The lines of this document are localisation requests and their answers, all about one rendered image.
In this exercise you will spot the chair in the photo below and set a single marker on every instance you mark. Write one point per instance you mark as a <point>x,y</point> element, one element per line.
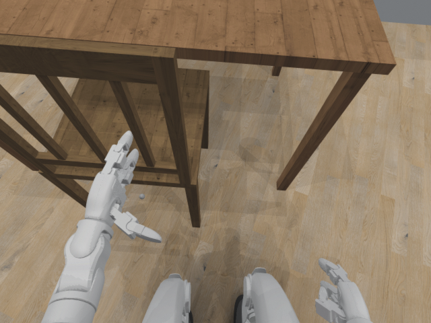
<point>121,87</point>

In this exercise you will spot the left robot thigh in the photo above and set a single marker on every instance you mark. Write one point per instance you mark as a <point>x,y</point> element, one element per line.
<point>170,303</point>

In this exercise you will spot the right robot hand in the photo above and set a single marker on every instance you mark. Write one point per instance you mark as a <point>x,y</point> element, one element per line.
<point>346,300</point>

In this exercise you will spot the robot right shin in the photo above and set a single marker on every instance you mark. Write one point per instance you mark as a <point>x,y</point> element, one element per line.
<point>248,316</point>

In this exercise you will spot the robot left forearm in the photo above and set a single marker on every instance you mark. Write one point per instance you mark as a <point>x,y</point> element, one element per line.
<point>77,293</point>

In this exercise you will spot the table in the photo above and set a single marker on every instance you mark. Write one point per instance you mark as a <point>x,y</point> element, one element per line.
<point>333,35</point>

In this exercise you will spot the left robot hand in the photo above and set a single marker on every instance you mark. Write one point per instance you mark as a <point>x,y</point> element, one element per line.
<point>109,186</point>

